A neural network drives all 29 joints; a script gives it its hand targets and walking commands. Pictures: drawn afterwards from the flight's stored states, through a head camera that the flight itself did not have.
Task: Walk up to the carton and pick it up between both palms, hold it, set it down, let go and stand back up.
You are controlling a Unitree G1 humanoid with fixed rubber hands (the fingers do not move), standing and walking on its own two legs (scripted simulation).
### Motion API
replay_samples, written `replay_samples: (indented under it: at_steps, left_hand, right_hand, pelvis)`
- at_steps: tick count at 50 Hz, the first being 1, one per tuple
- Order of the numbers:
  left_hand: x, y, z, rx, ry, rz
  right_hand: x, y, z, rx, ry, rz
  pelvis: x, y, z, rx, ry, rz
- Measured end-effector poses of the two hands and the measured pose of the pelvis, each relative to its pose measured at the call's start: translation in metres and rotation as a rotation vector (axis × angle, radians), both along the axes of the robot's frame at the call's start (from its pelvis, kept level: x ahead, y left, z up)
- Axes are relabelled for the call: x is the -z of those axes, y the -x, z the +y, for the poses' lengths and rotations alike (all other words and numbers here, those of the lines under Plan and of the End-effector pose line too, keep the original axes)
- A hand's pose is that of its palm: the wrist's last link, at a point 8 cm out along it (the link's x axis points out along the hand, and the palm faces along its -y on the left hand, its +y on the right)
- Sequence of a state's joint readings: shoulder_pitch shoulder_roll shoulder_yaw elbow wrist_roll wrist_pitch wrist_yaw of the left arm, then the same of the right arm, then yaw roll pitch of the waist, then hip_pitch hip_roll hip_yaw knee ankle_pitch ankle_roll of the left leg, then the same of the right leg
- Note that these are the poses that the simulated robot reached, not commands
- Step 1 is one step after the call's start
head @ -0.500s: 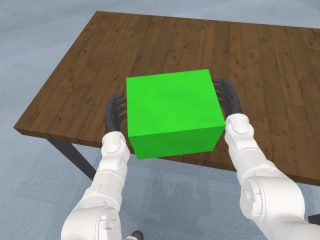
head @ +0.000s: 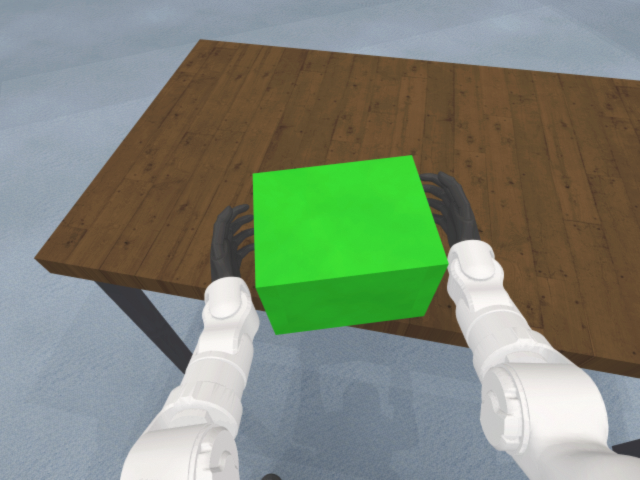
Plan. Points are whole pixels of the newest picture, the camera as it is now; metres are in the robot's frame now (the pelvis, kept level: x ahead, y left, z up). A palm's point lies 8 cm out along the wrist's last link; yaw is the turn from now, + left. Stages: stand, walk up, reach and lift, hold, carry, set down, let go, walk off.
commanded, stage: reach and lift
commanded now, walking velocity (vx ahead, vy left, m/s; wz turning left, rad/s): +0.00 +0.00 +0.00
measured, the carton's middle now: (341, 247) +0.42 +0.05 +0.02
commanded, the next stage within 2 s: hold in 1.82 s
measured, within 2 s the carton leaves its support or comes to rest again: neither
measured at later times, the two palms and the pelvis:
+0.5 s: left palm (219, 257) +0.34 +0.19 +0.07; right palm (473, 213) +0.43 -0.10 +0.12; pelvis -0.01 +0.00 +0.00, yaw +0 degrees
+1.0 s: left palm (188, 206) +0.35 +0.21 +0.15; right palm (490, 186) +0.39 -0.09 +0.20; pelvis -0.01 +0.02 +0.02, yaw +1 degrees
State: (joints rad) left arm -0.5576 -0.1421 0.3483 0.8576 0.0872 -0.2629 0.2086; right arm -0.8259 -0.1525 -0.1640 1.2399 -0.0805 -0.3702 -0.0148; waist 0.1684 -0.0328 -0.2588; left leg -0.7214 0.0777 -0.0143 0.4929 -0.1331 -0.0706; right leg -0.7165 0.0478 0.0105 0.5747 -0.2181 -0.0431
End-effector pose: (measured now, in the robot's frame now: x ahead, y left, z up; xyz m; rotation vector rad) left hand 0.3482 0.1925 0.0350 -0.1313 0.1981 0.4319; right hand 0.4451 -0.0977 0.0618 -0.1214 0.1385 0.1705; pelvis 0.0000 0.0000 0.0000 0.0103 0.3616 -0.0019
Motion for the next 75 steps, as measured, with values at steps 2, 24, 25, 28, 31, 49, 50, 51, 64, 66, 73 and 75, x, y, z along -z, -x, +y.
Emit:
replay_samples:
  at_steps: [2, 24, 25, 28, 31, 49, 50, 51, 64, 66, 73, 75]
  left_hand:
    - [0.0, 0.003, 0.0, 0.001, 0.001, 0.013]
    - [-0.031, 0.007, 0.001, 0.046, 0.065, 0.05]
    - [-0.036, 0.005, 0.002, 0.052, 0.064, 0.042]
    - [-0.055, 0.001, 0.003, 0.079, 0.061, 0.02]
    - [-0.074, -0.003, 0.003, 0.111, 0.057, 0.009]
    - [-0.12, -0.001, 0.019, 0.209, 0.051, 0.031]
    - [-0.118, -0.002, 0.02, 0.211, 0.053, 0.037]
    - [-0.116, -0.003, 0.022, 0.214, 0.054, 0.042]
    - [-0.119, -0.018, 0.013, 0.258, 0.008, 0.047]
    - [-0.121, -0.019, 0.01, 0.262, -0.002, 0.052]
    - [-0.126, -0.019, 0.005, 0.269, -0.037, 0.079]
    - [-0.13, -0.019, 0.003, 0.272, -0.048, 0.072]
  right_hand:
    - [0.0, 0.003, 0.0, 0.0, 0.006, 0.01]
    - [-0.055, 0.018, 0.001, 0.057, 0.033, 0.05]
    - [-0.061, 0.02, 0.001, 0.064, 0.035, 0.04]
    - [-0.078, 0.024, -0.001, 0.09, 0.043, 0.015]
    - [-0.094, 0.031, -0.003, 0.119, 0.052, 0.003]
    - [-0.141, 0.056, 0.009, 0.204, 0.031, 0.03]
    - [-0.14, 0.056, 0.01, 0.207, 0.032, 0.035]
    - [-0.138, 0.055, 0.011, 0.21, 0.034, 0.04]
    - [-0.137, 0.051, 0.001, 0.255, -0.006, 0.04]
    - [-0.136, 0.051, -0.002, 0.259, -0.018, 0.044]
    - [-0.129, 0.054, -0.01, 0.27, -0.071, 0.072]
    - [-0.131, 0.055, -0.011, 0.274, -0.087, 0.065]
  pelvis:
    - [0.0, 0.001, 0.0, 0.0, 0.0, -0.005]
    - [-0.003, 0.01, 0.001, 0.0, 0.001, -0.097]
    - [-0.003, 0.011, 0.002, 0.0, 0.001, -0.104]
    - [-0.004, 0.012, 0.004, -0.002, 0.001, -0.13]
    - [-0.006, 0.013, 0.007, -0.006, -0.001, -0.163]
    - [-0.015, 0.012, 0.017, -0.018, -0.005, -0.36]
    - [-0.015, 0.012, 0.018, -0.018, -0.004, -0.361]
    - [-0.015, 0.012, 0.018, -0.018, -0.004, -0.361]
    - [-0.017, 0.004, 0.023, -0.02, 0.003, -0.347]
    - [-0.017, 0.003, 0.023, -0.02, 0.003, -0.347]
    - [-0.017, 0.003, 0.023, -0.02, 0.002, -0.35]
    - [-0.017, 0.003, 0.023, -0.02, 0.002, -0.351]
